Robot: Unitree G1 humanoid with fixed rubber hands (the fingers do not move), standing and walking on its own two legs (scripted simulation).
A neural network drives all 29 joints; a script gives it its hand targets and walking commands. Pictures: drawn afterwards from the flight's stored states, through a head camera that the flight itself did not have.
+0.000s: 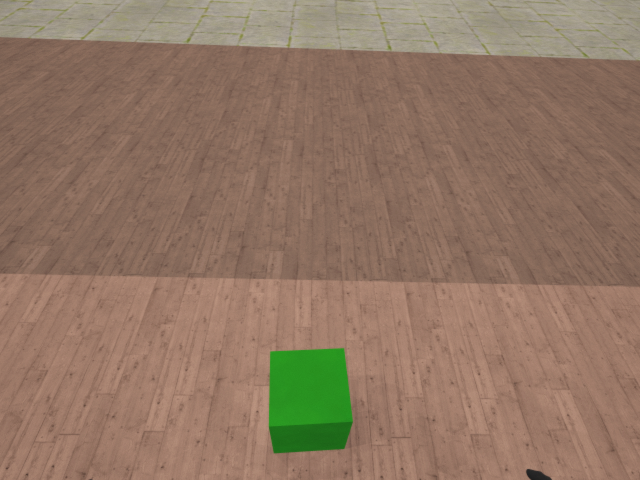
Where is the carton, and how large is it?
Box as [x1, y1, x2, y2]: [269, 348, 352, 452]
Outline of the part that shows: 343,348 270,351 269,430 274,452 335,449 344,447 352,422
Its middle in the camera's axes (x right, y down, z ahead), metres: -0.03 +0.46 +1.11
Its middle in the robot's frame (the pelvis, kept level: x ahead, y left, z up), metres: +0.46 +0.00 -0.66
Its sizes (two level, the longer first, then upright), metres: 0.210 0.200 0.250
